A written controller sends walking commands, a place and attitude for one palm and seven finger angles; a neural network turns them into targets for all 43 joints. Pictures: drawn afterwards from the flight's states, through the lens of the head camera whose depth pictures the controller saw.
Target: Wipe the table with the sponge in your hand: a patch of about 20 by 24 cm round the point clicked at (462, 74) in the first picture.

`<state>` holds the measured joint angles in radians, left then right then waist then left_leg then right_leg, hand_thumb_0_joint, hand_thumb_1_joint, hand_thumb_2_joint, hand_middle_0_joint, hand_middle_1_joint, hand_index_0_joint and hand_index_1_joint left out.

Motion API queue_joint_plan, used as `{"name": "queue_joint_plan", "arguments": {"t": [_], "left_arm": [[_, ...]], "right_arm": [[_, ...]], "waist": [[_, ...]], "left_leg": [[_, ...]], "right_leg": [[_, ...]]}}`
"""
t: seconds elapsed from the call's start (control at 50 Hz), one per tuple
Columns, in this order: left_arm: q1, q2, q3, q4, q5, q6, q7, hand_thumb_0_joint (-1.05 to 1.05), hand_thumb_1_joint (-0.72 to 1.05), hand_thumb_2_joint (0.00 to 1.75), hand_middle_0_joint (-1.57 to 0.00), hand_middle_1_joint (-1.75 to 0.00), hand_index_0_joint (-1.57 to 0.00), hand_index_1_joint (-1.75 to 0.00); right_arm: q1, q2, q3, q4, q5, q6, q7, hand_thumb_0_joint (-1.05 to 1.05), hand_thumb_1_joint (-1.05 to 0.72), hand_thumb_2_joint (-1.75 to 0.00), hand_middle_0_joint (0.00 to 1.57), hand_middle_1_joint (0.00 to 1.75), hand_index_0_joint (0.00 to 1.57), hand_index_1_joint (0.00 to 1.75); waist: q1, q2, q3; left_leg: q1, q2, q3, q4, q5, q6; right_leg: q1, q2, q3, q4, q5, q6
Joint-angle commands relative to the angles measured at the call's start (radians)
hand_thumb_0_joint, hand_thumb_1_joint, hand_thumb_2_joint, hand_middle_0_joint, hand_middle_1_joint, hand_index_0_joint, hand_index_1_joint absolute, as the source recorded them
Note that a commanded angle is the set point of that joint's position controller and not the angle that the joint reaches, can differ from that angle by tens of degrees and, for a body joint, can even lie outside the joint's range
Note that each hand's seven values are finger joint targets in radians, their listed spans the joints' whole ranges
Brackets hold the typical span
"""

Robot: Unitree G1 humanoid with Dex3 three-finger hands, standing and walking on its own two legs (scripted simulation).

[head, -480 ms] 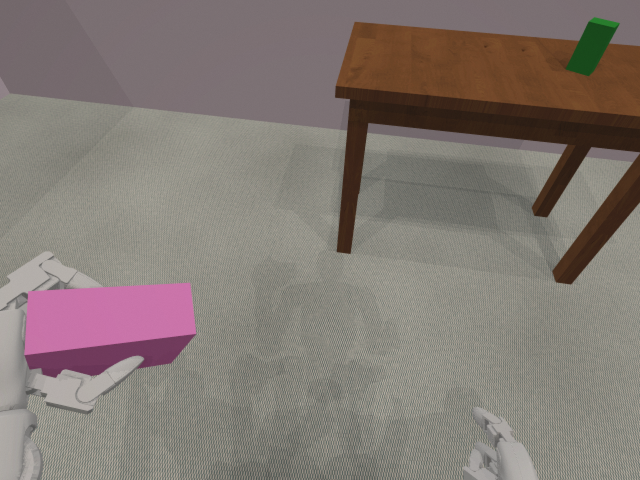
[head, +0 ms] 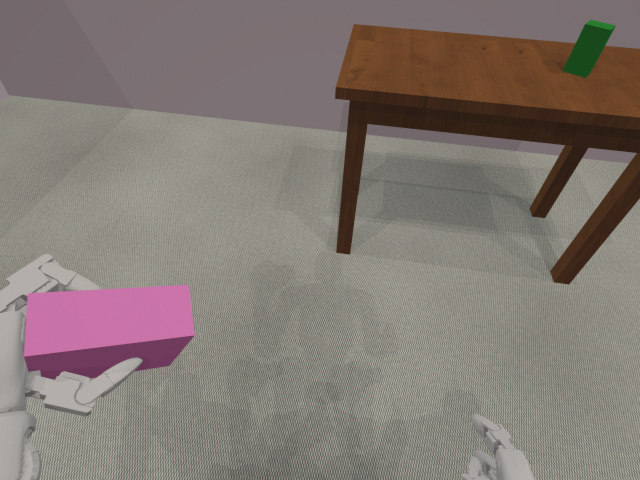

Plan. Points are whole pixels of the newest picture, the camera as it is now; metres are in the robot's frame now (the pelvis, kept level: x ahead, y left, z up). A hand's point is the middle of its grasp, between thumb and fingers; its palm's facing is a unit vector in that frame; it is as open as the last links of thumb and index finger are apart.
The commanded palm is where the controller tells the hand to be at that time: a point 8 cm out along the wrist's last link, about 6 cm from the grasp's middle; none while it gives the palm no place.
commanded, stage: walk to a spot facing it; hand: left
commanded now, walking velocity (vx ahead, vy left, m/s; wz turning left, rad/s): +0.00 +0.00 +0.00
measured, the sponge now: (135, 333) +0.22 +0.20 +0.13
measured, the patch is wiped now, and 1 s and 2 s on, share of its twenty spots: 0.00 0.00 0.00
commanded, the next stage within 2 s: take the last steps up to it in 1.50 s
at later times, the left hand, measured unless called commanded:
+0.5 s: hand (208, 274) +0.29 +0.14 +0.15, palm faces +0.21 -0.89 -0.39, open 9.4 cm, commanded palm +0.24 +0.21 +0.18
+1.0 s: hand (270, 162) +0.46 +0.10 +0.18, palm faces +0.07 -0.91 -0.40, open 9.4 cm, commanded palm +0.42 +0.16 +0.18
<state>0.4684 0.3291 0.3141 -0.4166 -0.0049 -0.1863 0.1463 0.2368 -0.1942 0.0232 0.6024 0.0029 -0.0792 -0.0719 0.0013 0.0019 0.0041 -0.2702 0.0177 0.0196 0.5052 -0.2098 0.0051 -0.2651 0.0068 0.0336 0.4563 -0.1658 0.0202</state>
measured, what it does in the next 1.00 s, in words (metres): walks ahead, turning right: left foot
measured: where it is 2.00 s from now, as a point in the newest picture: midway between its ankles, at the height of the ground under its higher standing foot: (386, 433)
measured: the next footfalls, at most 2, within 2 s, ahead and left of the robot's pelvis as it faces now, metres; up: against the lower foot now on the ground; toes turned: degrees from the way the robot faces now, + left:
left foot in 0.76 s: +0.22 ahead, +0.07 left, +0.00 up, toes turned -7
right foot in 1.18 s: +0.28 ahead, -0.24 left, +0.00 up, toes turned -35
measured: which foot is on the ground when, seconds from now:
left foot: down 0.00-0.34, up 0.36-0.74, down 0.76-1.00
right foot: down 0.00-0.76, up 0.78-1.00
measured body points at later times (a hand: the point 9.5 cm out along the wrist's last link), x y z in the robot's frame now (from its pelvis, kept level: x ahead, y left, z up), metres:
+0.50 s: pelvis +0.04 -0.04 +0.00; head +0.04 -0.05 +0.45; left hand +0.27 +0.19 +0.17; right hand +0.15 -0.30 -0.10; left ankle +0.05 +0.10 -0.65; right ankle +0.03 -0.11 -0.74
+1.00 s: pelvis +0.17 -0.04 +0.00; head +0.17 -0.03 +0.45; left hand +0.45 +0.15 +0.20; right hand +0.25 -0.28 -0.08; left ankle +0.18 +0.08 -0.74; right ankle +0.15 -0.17 -0.67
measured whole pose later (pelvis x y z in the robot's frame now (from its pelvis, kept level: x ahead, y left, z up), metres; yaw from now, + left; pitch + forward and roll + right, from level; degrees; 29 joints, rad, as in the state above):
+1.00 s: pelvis +0.17 -0.04 +0.00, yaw -22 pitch -1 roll -1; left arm 0.44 0.35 0.33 -0.49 0.01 -0.20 0.14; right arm 0.24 -0.11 0.06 0.60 -0.01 -0.09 -0.05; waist 0.01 0.00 0.01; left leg -0.15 0.13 0.24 0.48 -0.30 -0.01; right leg -0.52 -0.08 -0.09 1.00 -0.32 0.01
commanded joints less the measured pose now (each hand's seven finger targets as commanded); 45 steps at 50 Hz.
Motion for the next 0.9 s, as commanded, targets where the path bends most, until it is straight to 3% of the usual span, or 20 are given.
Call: {"name": "queue_joint_plan", "arguments": {"t": [0.0,0.1,0.18,0.2,0.26,0.28,0.3,0.32,0.34,0.36,0.4,0.46,0.6,0.68,0.7,0.72,0.74,0.76,0.8,0.88], "left_arm": [[-0.091,0.169,0.112,-0.225,-0.006,-0.073,0.024,0.00,0.10,1.30,-1.20,-1.60,-1.20,-1.60],[-0.124,0.150,0.098,-0.230,-0.002,-0.070,0.025,0.00,0.10,1.30,-1.20,-1.60,-1.20,-1.60],[-0.177,0.144,0.089,-0.238,0.003,-0.068,0.027,0.00,0.10,1.30,-1.20,-1.60,-1.20,-1.60],[-0.186,0.163,0.107,-0.236,0.003,-0.072,0.026,0.00,0.10,1.30,-1.20,-1.60,-1.20,-1.60],[-0.178,0.136,0.072,-0.201,0.006,-0.063,0.011,0.00,0.10,1.30,-1.20,-1.60,-1.20,-1.60],[-0.193,0.144,0.072,-0.196,0.008,-0.061,0.008,0.00,0.10,1.30,-1.20,-1.60,-1.20,-1.60],[-0.210,0.148,0.064,-0.187,0.014,-0.058,0.006,0.00,0.10,1.30,-1.20,-1.60,-1.20,-1.60],[-0.230,0.179,0.071,-0.184,0.009,-0.050,0.012,0.00,0.10,1.30,-1.20,-1.60,-1.20,-1.60],[-0.271,0.198,0.080,-0.206,-0.004,-0.057,0.023,0.00,0.10,1.30,-1.20,-1.60,-1.20,-1.60],[-0.238,0.198,0.099,-0.193,0.003,-0.067,0.022,0.00,0.10,1.30,-1.20,-1.60,-1.20,-1.60],[-0.144,0.241,0.151,-0.207,0.000,-0.082,0.016,0.00,0.10,1.30,-1.20,-1.60,-1.20,-1.60],[-0.083,0.255,0.189,-0.254,-0.011,-0.114,0.013,0.00,0.10,1.30,-1.20,-1.60,-1.20,-1.60],[0.026,0.206,0.174,-0.228,-0.027,-0.102,0.023,0.00,0.10,1.30,-1.20,-1.60,-1.20,-1.60],[0.000,0.199,0.154,-0.250,-0.028,-0.087,0.023,0.00,0.10,1.30,-1.20,-1.60,-1.20,-1.60],[-0.008,0.190,0.139,-0.252,-0.028,-0.085,0.022,0.00,0.10,1.30,-1.20,-1.60,-1.20,-1.60],[-0.035,0.188,0.137,-0.298,-0.026,-0.093,0.022,0.00,0.10,1.30,-1.20,-1.60,-1.20,-1.60],[-0.052,0.190,0.143,-0.324,-0.023,-0.104,0.025,0.00,0.10,1.30,-1.20,-1.60,-1.20,-1.60],[-0.094,0.200,0.136,-0.345,-0.015,-0.112,0.031,0.00,0.10,1.30,-1.20,-1.60,-1.20,-1.60],[-0.161,0.255,0.155,-0.322,-0.002,-0.110,0.022,0.00,0.10,1.30,-1.20,-1.60,-1.20,-1.60],[-0.163,0.174,0.087,-0.325,0.016,-0.087,0.021,0.00,0.10,1.30,-1.20,-1.60,-1.20,-1.60]], "right_arm": [[-0.106,-0.127,-0.048,-0.157,-0.002,-0.059,-0.012,0.00,-0.90,-0.90,0.20,0.30,0.20,0.30],[-0.114,-0.140,-0.057,-0.168,-0.009,-0.046,-0.016,0.00,-0.90,-0.90,0.20,0.30,0.20,0.30],[-0.096,-0.131,-0.057,-0.159,-0.009,-0.049,-0.019,0.00,-0.90,-0.90,0.20,0.30,0.20,0.30],[-0.086,-0.130,-0.061,-0.151,-0.012,-0.057,-0.019,0.00,-0.90,-0.90,0.20,0.30,0.20,0.30],[-0.099,-0.129,-0.060,-0.147,-0.016,-0.055,0.000,0.00,-0.90,-0.90,0.20,0.30,0.20,0.30],[-0.109,-0.127,-0.059,-0.150,-0.014,-0.055,0.004,0.00,-0.90,-0.90,0.20,0.30,0.20,0.30],[-0.108,-0.117,-0.061,-0.154,-0.010,-0.053,0.009,0.00,-0.90,-0.90,0.20,0.30,0.20,0.30],[-0.142,-0.103,-0.058,-0.170,-0.007,-0.050,0.014,0.00,-0.90,-0.90,0.20,0.30,0.20,0.30],[-0.162,-0.124,-0.058,-0.163,-0.012,-0.060,0.018,0.00,-0.90,-0.90,0.20,0.30,0.20,0.30],[-0.129,-0.121,-0.061,-0.154,-0.014,-0.061,0.019,0.00,-0.90,-0.90,0.20,0.30,0.20,0.30],[-0.114,-0.123,-0.056,-0.135,-0.013,-0.033,0.021,0.00,-0.90,-0.90,0.20,0.30,0.20,0.30],[-0.119,-0.108,-0.048,-0.134,-0.015,-0.004,0.023,0.00,-0.90,-0.90,0.20,0.30,0.20,0.30],[-0.111,-0.103,-0.055,-0.176,-0.003,-0.009,0.024,0.00,-0.90,-0.90,0.20,0.30,0.20,0.30],[-0.081,-0.121,-0.062,-0.182,-0.003,-0.013,0.010,0.00,-0.90,-0.90,0.20,0.30,0.20,0.30],[-0.071,-0.135,-0.069,-0.182,0.000,-0.015,0.000,0.00,-0.90,-0.90,0.20,0.30,0.20,0.30],[-0.065,-0.155,-0.077,-0.187,0.000,-0.016,-0.006,0.00,-0.90,-0.90,0.20,0.30,0.20,0.30],[-0.071,-0.169,-0.082,-0.188,-0.005,-0.012,-0.008,0.00,-0.90,-0.90,0.20,0.30,0.20,0.30],[-0.074,-0.149,-0.068,-0.189,-0.004,-0.017,-0.007,0.00,-0.90,-0.90,0.20,0.30,0.20,0.30],[-0.107,-0.123,-0.047,-0.160,-0.021,-0.036,-0.007,0.00,-0.90,-0.90,0.20,0.30,0.20,0.30],[-0.080,-0.122,-0.051,-0.133,-0.011,-0.058,0.001,0.00,-0.90,-0.90,0.20,0.30,0.20,0.30]], "waist": [[0.002,0.064,-0.087],[-0.004,0.112,-0.048],[-0.010,0.214,-0.027],[-0.008,0.195,-0.046],[0.010,0.187,-0.040],[0.021,0.133,-0.026],[0.023,-0.041,-0.003],[0.035,-0.317,0.012],[0.026,-0.254,0.023],[0.004,-0.163,0.017],[0.006,-0.040,-0.029],[-0.001,-0.042,-0.097],[0.015,-0.119,-0.140],[0.002,-0.094,-0.136],[-0.007,-0.051,-0.136],[-0.019,0.054,-0.162],[-0.017,0.227,-0.182],[-0.011,0.259,-0.141],[-0.011,0.257,-0.027],[-0.004,0.176,0.050]], "left_leg": [[-0.071,0.063,-0.053,-0.149,-0.094,0.011],[-0.057,0.144,-0.098,-0.178,-0.474,0.048],[-0.043,0.313,-0.244,-0.252,-0.506,0.131],[0.022,0.330,-0.236,-0.219,-0.421,0.140],[-0.096,0.295,-0.068,-0.106,-0.352,0.093],[-0.159,0.244,0.005,0.014,-0.365,0.060],[-0.249,0.136,0.091,0.261,-0.390,0.016],[-0.450,0.014,0.114,0.539,-0.421,-0.032],[-0.511,0.035,-0.001,0.694,-0.343,-0.039],[-0.474,0.069,-0.060,0.715,-0.250,-0.044],[-0.457,0.076,-0.044,0.731,-0.174,-0.057],[-0.445,0.080,-0.007,0.642,-0.112,-0.063],[-0.270,0.060,0.092,0.208,-0.118,-0.030],[0.000,0.050,0.134,-0.013,-0.014,-0.008],[0.125,0.079,0.103,-0.076,0.001,0.011],[0.298,0.153,-0.008,-0.126,-0.020,0.053],[0.453,0.329,-0.247,-0.149,-0.041,0.122],[0.433,0.454,-0.392,-0.223,0.001,0.192],[0.196,0.472,-0.377,-0.308,-0.303,0.197],[0.079,0.378,-0.082,-0.313,-0.234,0.136]], "right_leg": [[0.097,-0.025,0.027,-0.062,-0.027,-0.016],[-0.080,0.000,0.057,0.020,-0.311,-0.043],[-0.148,0.037,-0.077,0.317,-0.277,-0.021],[-0.182,0.027,-0.081,0.316,-0.285,-0.019],[-0.013,0.008,-0.116,0.191,-0.283,-0.026],[0.048,-0.005,-0.069,0.095,-0.260,-0.049],[0.047,-0.105,0.169,-0.055,-0.344,-0.125],[0.109,-0.320,0.608,-0.226,-0.397,-0.235],[0.139,-0.393,0.706,-0.283,-0.348,-0.276],[0.112,-0.345,0.646,-0.270,-0.340,-0.268],[0.134,-0.275,0.499,-0.199,-0.157,-0.253],[0.214,-0.226,0.293,-0.161,0.112,-0.227],[0.231,-0.204,0.251,-0.127,0.131,-0.238],[0.104,-0.137,0.213,-0.060,0.014,-0.174],[0.034,-0.104,0.177,0.033,0.020,-0.141],[-0.097,-0.048,0.128,0.189,-0.005,-0.099],[-0.301,0.024,0.028,0.382,-0.259,-0.055],[-0.394,0.030,-0.037,0.574,-0.410,-0.036],[-0.398,-0.060,0.012,0.719,-0.334,-0.036],[-0.374,-0.106,-0.072,0.662,-0.187,-0.017]]}}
